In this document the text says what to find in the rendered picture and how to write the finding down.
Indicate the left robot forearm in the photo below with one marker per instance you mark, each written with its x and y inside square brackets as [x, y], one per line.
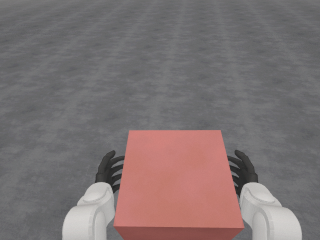
[89, 219]

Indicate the robot right hand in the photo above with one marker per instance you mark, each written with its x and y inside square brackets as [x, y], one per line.
[246, 172]

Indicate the robot left hand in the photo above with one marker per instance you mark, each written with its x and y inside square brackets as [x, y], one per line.
[105, 171]

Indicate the carton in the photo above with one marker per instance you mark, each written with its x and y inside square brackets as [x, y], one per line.
[177, 185]

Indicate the right robot forearm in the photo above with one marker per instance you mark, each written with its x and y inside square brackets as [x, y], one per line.
[266, 216]

